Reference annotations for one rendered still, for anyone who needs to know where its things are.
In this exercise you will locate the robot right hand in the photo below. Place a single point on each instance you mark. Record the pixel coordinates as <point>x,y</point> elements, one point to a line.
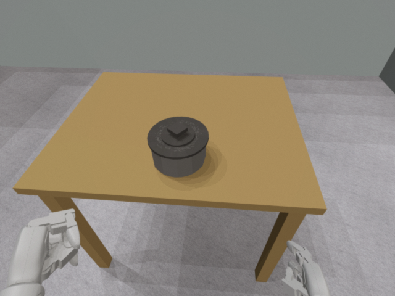
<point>310,279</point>

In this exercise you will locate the lid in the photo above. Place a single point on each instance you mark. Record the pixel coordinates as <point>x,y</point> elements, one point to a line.
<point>166,145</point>

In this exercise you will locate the robot left forearm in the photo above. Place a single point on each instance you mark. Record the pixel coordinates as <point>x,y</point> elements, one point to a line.
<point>24,289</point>

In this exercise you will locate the pot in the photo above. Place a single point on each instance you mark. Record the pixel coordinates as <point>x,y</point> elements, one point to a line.
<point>181,167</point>

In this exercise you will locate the robot left hand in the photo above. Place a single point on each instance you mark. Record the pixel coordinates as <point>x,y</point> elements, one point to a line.
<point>56,235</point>

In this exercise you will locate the knob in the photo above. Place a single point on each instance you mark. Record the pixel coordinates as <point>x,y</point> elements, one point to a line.
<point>177,129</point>

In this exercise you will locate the table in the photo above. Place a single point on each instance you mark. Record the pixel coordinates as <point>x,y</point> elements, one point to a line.
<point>256,157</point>

